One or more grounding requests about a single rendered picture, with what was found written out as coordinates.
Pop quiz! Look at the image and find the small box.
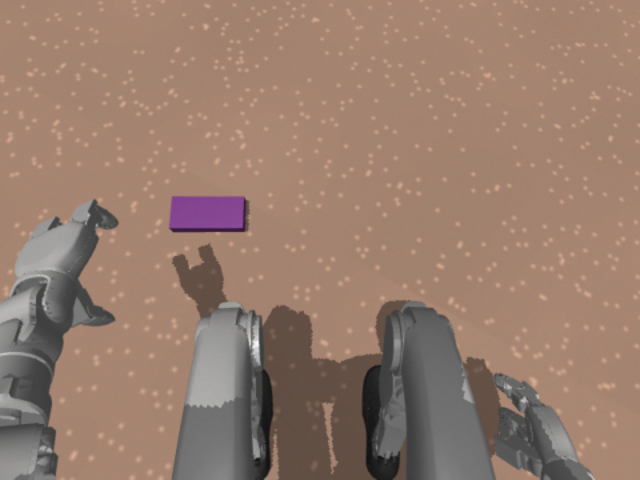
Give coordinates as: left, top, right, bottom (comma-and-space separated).
169, 196, 246, 232

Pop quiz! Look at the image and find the left robot foot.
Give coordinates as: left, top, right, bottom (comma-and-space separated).
254, 369, 273, 480

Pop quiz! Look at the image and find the right robot arm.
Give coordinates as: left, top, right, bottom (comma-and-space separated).
541, 460, 596, 480

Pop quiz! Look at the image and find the right robot foot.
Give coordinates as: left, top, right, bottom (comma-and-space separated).
362, 365, 400, 480

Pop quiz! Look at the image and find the left robot arm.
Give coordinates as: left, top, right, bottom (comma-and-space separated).
0, 270, 78, 480

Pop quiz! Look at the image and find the left robot hand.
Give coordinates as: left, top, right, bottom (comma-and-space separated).
14, 199, 119, 328

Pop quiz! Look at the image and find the right robot hand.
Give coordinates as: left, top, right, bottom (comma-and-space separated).
493, 373, 579, 479

